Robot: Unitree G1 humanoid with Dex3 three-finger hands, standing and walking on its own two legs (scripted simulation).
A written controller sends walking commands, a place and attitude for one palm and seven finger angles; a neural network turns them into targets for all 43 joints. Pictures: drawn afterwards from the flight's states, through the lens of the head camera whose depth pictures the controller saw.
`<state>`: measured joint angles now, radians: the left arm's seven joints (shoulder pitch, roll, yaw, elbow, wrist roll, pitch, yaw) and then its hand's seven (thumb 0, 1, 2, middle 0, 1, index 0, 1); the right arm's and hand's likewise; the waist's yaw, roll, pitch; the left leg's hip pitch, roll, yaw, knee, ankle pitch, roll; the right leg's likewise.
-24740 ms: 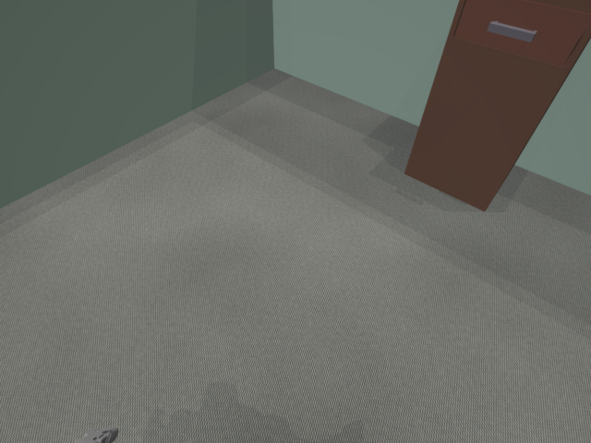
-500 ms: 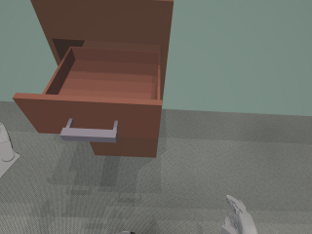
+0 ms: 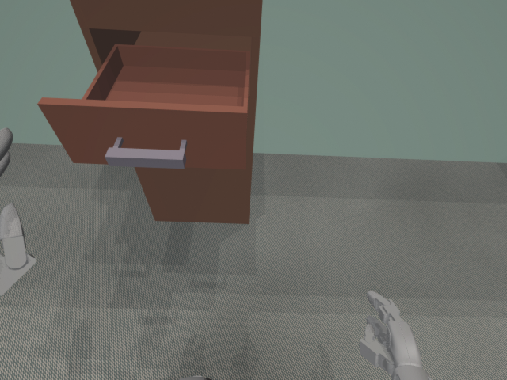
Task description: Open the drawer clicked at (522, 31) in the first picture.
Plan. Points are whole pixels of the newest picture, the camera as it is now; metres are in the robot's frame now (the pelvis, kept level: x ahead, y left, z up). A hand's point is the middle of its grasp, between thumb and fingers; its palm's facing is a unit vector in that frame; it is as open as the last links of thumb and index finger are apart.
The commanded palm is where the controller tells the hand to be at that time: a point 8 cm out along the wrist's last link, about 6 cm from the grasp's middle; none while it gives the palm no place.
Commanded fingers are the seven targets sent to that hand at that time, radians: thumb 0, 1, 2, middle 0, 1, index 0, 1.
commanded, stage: stop stepping back and stand still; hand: left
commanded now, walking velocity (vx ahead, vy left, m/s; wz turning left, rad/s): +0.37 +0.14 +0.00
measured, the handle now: (149, 150) +0.51 +0.24 +0.03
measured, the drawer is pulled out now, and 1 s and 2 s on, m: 0.30 0.30 0.30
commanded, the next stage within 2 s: let the arm hang, fingers relaxed in 0.92 s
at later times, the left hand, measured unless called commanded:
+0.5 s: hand out of the picture +0.10 +0.24 +0.21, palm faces +0.47 -0.73 -0.49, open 7.4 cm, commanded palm +0.04 +0.28 +0.22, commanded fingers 0.00 0.90 0.90 -0.20 -0.30 -0.20 -0.30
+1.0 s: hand out of the picture +0.10 +0.26 +0.20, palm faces +0.43 -0.79 -0.44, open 7.4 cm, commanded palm none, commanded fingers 0.00 0.90 0.90 -0.20 -0.30 -0.20 -0.30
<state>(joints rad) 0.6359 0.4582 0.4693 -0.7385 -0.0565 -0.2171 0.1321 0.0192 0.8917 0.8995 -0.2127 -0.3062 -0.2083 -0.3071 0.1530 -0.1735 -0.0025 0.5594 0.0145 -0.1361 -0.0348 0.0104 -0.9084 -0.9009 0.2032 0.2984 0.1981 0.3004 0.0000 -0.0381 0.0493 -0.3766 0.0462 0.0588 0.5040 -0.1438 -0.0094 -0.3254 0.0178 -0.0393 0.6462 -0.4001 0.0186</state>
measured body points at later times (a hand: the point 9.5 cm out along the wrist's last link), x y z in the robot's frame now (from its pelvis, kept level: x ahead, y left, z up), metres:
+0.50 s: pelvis -0.08 -0.01 +0.00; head -0.09 -0.01 +0.45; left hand +0.07 +0.28 +0.23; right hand +0.07 -0.25 -0.09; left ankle -0.08 +0.11 -0.73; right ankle -0.04 -0.09 -0.73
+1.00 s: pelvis -0.07 +0.01 +0.01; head -0.06 +0.02 +0.46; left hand +0.07 +0.30 +0.22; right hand +0.12 -0.19 -0.07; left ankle -0.06 +0.11 -0.73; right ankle -0.06 -0.09 -0.73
